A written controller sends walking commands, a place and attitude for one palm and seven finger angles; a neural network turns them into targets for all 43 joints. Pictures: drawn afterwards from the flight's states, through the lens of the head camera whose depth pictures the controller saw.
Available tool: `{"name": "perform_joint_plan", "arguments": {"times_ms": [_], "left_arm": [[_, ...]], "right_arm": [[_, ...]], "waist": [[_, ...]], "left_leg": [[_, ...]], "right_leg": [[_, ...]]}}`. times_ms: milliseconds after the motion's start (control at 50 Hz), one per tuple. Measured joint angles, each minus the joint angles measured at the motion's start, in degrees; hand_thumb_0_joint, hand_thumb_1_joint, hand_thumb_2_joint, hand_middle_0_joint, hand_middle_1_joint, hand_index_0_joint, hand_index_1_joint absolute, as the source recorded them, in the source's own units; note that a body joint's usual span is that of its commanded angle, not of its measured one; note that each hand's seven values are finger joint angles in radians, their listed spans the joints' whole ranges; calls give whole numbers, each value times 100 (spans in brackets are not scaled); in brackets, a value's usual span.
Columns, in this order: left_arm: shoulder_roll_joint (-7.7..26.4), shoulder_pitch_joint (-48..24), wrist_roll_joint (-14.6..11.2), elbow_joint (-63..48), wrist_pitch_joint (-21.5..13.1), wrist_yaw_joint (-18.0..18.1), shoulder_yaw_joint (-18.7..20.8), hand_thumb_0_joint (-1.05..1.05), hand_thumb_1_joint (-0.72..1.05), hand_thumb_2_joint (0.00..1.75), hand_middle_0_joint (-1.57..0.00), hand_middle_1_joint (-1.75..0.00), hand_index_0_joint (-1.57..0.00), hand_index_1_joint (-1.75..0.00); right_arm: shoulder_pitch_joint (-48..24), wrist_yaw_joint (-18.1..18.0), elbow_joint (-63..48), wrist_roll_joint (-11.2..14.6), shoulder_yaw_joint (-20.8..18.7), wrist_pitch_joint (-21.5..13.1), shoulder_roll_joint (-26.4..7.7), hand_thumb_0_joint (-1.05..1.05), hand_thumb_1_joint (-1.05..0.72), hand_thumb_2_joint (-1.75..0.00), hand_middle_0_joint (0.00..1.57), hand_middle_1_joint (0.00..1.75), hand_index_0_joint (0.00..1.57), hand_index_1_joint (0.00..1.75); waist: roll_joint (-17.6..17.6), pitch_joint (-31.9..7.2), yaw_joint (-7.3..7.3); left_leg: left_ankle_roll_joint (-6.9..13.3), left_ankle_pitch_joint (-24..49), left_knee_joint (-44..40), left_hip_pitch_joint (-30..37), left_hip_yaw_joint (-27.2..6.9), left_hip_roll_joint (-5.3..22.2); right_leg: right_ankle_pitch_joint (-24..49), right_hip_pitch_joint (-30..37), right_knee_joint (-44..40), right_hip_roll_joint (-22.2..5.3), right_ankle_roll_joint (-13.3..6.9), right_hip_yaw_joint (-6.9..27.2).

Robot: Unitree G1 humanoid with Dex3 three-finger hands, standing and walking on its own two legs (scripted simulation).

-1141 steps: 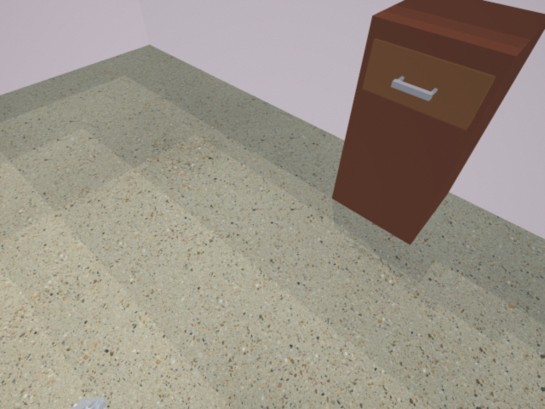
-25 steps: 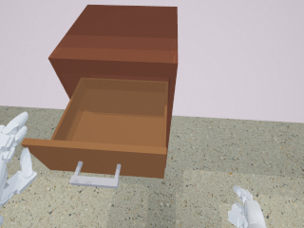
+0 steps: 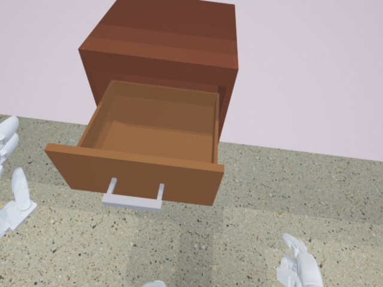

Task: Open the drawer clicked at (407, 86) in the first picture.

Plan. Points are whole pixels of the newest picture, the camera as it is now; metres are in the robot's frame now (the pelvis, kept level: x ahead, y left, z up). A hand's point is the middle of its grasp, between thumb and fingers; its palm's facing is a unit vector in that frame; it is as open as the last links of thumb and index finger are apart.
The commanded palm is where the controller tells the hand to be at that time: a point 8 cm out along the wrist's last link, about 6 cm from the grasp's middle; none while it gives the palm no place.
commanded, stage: step back with the hand held close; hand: left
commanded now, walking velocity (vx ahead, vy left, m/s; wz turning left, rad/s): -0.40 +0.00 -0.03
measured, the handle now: (135, 194) +0.32 +0.16 -0.04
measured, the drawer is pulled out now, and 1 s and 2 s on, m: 0.29 0.29 0.29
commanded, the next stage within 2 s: stop stepping back and stand still in 0.54 s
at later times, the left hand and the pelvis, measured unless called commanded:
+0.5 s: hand (18, 285) +0.10 +0.21 +0.17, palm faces +0.35 -0.82 -0.46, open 7.4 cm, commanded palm +0.04 +0.25 +0.19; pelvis -0.08 -0.03 +0.01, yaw +1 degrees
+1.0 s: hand out of the picture -0.03 +0.19 +0.16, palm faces +0.41 -0.82 -0.41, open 7.4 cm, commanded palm -0.09 +0.23 +0.19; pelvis -0.20 -0.06 +0.01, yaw +3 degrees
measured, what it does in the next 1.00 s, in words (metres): walks backwards: right foot, then left foot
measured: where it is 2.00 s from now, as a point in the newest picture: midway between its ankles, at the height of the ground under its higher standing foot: outside the picture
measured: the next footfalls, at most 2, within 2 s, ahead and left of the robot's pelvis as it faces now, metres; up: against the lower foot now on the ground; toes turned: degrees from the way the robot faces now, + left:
right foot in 0.20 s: -0.06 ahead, -0.13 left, +0.00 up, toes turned -2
left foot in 0.54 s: -0.06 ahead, +0.09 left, +0.00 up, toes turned +2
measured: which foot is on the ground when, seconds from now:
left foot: down 0.00-0.32, up 0.34-0.52, down 0.54-0.82, up 0.84-1.00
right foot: up 0.00-0.18, down 0.20-0.56, up 0.58-0.78, down 0.80-1.00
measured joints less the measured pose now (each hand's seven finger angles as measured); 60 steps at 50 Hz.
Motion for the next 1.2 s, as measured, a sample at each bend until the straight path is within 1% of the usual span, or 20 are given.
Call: {"name": "perform_joint_plan", "arguments": {"times_ms": [80, 180, 260, 320, 360, 420, 440, 500, 540, 560, 620, 700, 780, 820, 860, 920, 960, 1020, 1100, 1200], "left_arm": [[112, -118, 17, 22, -4, -22, 181, 2, 89, 90, -21, -31, -21, -30], [162, -109, -41, -86, -94, -148, 234, 2, 89, 90, -21, -31, -21, -30], [135, -227, -88, -106, -72, -324, 45, 2, 89, 90, -21, -31, -21, -30], [257, -45, -164, -186, -77, -448, 14, 2, 89, 90, -21, -31, -21, -30], [330, 145, -176, -206, -126, -462, 30, 2, 89, 90, -22, -31, -22, -30], [261, 282, -124, -51, -153, -375, 26, 1, 88, 90, -22, -31, -22, -30], [184, 262, -87, 39, -132, -321, 31, 1, 88, 90, -22, -31, -22, -30], [-35, 35, 27, 303, -22, -137, 35, 1, 88, 90, -22, -31, -22, -30], [-138, -127, 39, 299, 75, -45, -31, 1, 88, 90, -22, -31, -22, -30], [-130, -232, 40, 267, 101, -26, -61, 1, 89, 90, -22, -31, -22, -30], [-29, -256, -8, 144, 117, -58, -23, 2, 89, 90, -21, -31, -21, -30], [28, -22, -25, -245, 164, -81, -37, 2, 89, 90, -21, -31, -21, -30], [173, 204, -66, -451, 123, -65, 86, 2, 89, 90, -21, -31, -21, -30], [183, 158, -55, -319, 97, -76, 108, 2, 89, 90, -21, -31, -21, -30], [98, 92, -68, -113, 148, -87, 8, 1, 89, 90, -21, -31, -21, -30], [-147, 113, -40, 175, 252, -44, -146, 1, 89, 90, -22, -31, -22, -30], [-268, 132, 29, 350, 266, 1, -216, 1, 89, 90, -22, -31, -22, -30], [-347, 81, 92, 415, 252, 62, -312, 1, 89, 90, -21, -31, -21, -30], [-208, 44, 132, 427, 219, 73, -220, 2, 89, 90, -21, -31, -21, -30], [-69, 91, 161, 401, 51, 73, -109, 2, 89, 90, -21, -31, -21, -30]], "right_arm": [[53, 41, -27, -75, 14, -146, 105, 2, -90, -90, 20, 30, 21, 30], [-189, 195, 49, -141, 88, -286, 203, 2, -90, -90, 20, 30, 21, 30], [-535, 289, 53, -103, 82, -261, 156, 2, -90, -90, 20, 30, 21, 30], [-542, 290, -17, -4, 39, -194, 96, 2, -90, -90, 20, 30, 21, 30], [-447, 243, 8, 88, -18, -122, 54, 2, -90, -90, 20, 30, 21, 30], [-250, 116, 222, 69, -140, 35, 17, 2, -90, -90, 20, 30, 21, 30], [-200, 55, 274, 42, -155, 93, 4, 2, -90, -90, 20, 30, 21, 30], [-130, -94, 296, -8, -129, 211, -64, 2, -91, -90, 20, 30, 21, 30], [-130, -120, 187, -20, -137, 222, -179, 2, -91, -90, 20, 30, 20, 30], [-177, -108, 173, -16, -191, 201, -177, 2, -91, -90, 20, 30, 20, 30], [-349, 38, 151, -63, -211, 70, 24, 2, -91, -90, 20, 30, 20, 30], [-373, 240, 22, -128, -89, -224, 272, 2, -91, -90, 20, 30, 20, 30], [-218, 329, -134, -64, 121, -280, 388, 1, -90, -90, 20, 30, 21, 30], [-188, 315, -120, -36, 179, -213, 351, 1, -90, -90, 20, 30, 21, 30], [-80, 287, 18, 2, 167, -99, 286, 1, -90, -90, 20, 30, 21, 30], [190, 234, 267, -5, 109, 56, 161, 1, -90, -90, 20, 30, 21, 30], [382, 179, 372, -19, 65, 75, 49, 2, -90, -90, 20, 30, 21, 30], [614, 86, 371, -41, -54, -69, -199, 2, -90, -90, 20, 30, 21, 30], [612, 49, 382, -33, -143, -175, -213, 2, -91, -90, 20, 30, 21, 30], [586, 83, 286, -15, -110, -345, -140, 2, -91, -90, 20, 30, 20, 30]], "waist": [[-61, -16, -29], [-156, 21, 83], [119, 379, 55], [291, 437, -17], [303, 344, -64], [61, 2, -59], [-17, -89, -62], [-165, -190, -107], [-76, -123, -165], [-110, -34, -164], [-413, 187, 5], [-294, 262, 20], [-166, 181, 7], [-8, 233, -21], [78, 184, -52], [-26, -78, -67], [-92, -247, -112], [22, -302, -213], [-172, -78, -186], [-59, -40, -174]], "left_leg": [[4, 182, -191, -86, -4, -23], [-82, 385, -311, -341, 156, 89], [-213, 682, -467, -377, 39, 355], [-299, 817, -461, -406, -117, 464], [-283, 276, 37, -509, -168, 409], [-337, -935, 1788, -632, -83, 51], [-346, -1183, 2040, -543, -9, 7], [-339, -1277, 1253, 73, 168, 86], [-267, -253, -36, 605, 208, 284], [-237, -210, -255, 647, 214, 272], [-213, -266, -302, 557, 431, 189], [-269, 22, -466, 432, 395, 398], [-380, 166, -363, 233, 352, 507], [-380, -96, -63, 104, 250, 554], [-334, -708, 584, -27, 129, 434], [-239, -975, 1429, 34, 252, 178], [-146, -999, 995, 410, 393, 156], [-4, -746, -441, 1133, 381, 287], [-199, -378, -464, 1153, 419, 196], [-207, -491, -286, 1068, 338, 264]], "right_leg": [[-432, 78, 398, 27, 19, 256], [-603, 563, -77, -20, 51, 400], [-278, 593, -345, 246, -39, 310], [-169, 583, -330, 392, -129, 186], [-188, 575, -234, 390, -184, 119], [-239, 495, -117, 142, -222, 149], [-207, 483, -147, 63, -196, 156], [-82, 388, -214, -99, -147, 87], [-61, 241, -102, -97, -98, -76], [-79, 123, 33, -143, -70, -118], [-579, -269, 727, -202, 58, 202], [-1013, -399, 1495, -18, 139, 286], [-699, 309, 309, -100, 159, 134], [-77, 495, -86, -51, -19, 16], [-42, 508, -54, -53, -142, -57], [-16, 527, -159, -192, -168, -14], [52, 520, -249, -257, -149, -30], [50, 426, -157, -220, -115, -227], [-134, 400, 13, -287, -50, -119], [168, 457, -129, -170, -161, -140]]}}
